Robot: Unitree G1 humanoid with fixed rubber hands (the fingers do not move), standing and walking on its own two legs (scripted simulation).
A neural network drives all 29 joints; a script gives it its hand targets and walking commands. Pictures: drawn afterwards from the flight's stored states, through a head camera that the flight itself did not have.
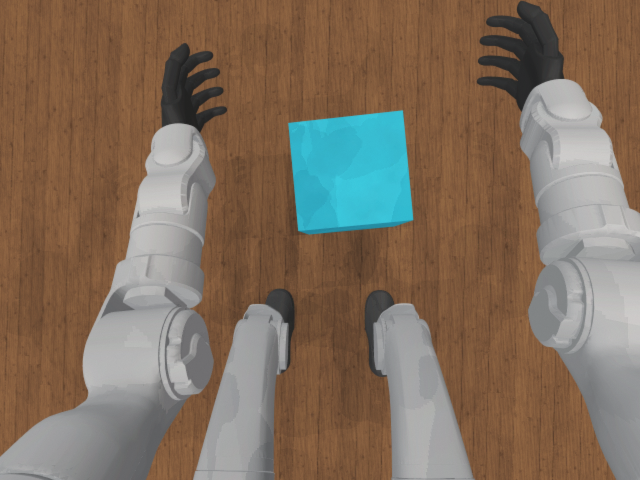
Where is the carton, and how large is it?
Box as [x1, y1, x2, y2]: [288, 110, 412, 233]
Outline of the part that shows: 402,110 288,123 298,230 306,233 319,233 393,226 412,219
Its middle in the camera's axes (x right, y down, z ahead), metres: +0.06 -0.13 +0.83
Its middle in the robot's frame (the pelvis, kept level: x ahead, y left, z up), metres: +0.48 -0.03 -0.51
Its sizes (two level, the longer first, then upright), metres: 0.210 0.200 0.250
